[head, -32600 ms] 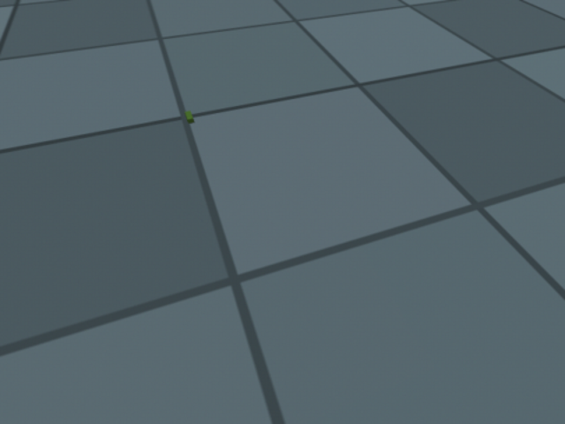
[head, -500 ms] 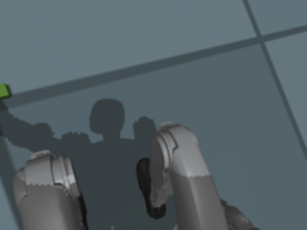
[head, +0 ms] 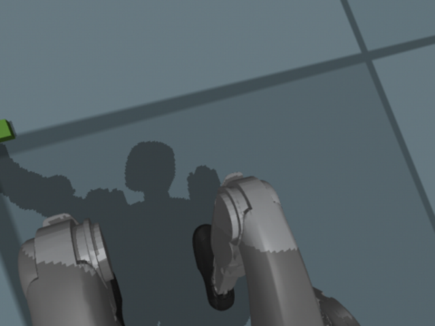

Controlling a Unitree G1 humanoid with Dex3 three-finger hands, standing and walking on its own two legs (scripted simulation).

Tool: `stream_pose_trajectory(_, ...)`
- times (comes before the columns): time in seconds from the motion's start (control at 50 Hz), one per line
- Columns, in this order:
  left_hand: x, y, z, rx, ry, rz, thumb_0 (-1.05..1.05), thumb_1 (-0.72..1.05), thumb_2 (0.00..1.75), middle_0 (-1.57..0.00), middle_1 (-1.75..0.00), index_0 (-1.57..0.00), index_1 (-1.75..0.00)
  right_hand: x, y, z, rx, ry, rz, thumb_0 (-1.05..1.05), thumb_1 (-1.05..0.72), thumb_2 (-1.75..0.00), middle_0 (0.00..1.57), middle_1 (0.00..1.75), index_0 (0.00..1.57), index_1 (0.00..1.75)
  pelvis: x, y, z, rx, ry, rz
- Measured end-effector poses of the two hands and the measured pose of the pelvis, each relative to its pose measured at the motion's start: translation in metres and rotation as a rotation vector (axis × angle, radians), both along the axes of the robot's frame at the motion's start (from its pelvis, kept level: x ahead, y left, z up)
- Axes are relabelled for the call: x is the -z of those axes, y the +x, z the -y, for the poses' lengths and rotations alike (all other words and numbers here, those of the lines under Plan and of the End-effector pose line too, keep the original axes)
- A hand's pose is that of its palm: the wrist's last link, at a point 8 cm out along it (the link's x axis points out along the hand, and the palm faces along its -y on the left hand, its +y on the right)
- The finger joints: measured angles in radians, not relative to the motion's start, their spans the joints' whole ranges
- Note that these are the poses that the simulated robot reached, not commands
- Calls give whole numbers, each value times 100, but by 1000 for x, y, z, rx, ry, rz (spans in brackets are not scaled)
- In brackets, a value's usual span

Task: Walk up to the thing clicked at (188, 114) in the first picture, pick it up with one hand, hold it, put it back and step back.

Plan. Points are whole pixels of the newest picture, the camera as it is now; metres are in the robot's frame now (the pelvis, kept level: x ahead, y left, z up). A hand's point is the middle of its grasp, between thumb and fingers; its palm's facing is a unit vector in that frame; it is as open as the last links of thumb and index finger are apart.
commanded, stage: rise first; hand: left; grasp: from above
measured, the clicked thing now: out of the picture +0.49 +0.33 -0.30
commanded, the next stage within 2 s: approach in 0.20 s
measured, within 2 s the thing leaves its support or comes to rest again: neither
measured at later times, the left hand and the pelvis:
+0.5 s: hand out of the picture +0.46 +0.36 -0.18, palm faces -0.43 -0.12 -0.90, open 13.4 cm; pelvis +0.00 +0.00 +0.00, yaw +0 degrees
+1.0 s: hand out of the picture +0.48 +0.34 -0.18, palm faces -0.44 -0.13 -0.89, open 13.6 cm; pelvis +0.00 +0.00 +0.00, yaw +0 degrees
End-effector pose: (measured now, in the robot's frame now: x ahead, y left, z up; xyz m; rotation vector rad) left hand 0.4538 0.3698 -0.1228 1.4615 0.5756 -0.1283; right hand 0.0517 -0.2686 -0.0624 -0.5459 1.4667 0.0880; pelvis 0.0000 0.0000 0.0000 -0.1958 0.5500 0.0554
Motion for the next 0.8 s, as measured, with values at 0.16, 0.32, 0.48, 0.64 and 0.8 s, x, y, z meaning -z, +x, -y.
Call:
stream_pose_trajectory(0.16,0,-4,0,-5,-1,-16,0,-33,85,-25,-82,-24,-83,1,3,0,-9,7,13,0,-89,-89,20,30,20,29,0,-1,0,-2,3,6)
stream_pose_trajectory(0.32,-2,-2,0,-6,-3,-3,0,-34,86,-24,-83,-23,-84,1,3,1,-16,4,25,0,-89,-89,20,30,20,29,1,-2,1,0,4,13)
stream_pose_trajectory(0.48,0,6,7,6,5,-8,0,-38,88,-21,-86,-21,-87,-1,-2,3,-14,-6,13,0,-89,-89,20,30,20,29,2,-2,1,1,7,10)
stream_pose_trajectory(0.64,-1,38,46,83,-10,44,0,-41,91,-19,-89,-19,-90,-7,-17,0,31,-10,-6,0,-89,-89,20,30,20,29,0,1,2,4,5,-13)
stream_pose_trajectory(0.8,-5,51,66,36,14,43,0,-42,91,-19,-88,-18,-90,-8,-31,-5,85,24,-6,0,-89,-89,20,30,20,29,-3,2,3,15,11,-29)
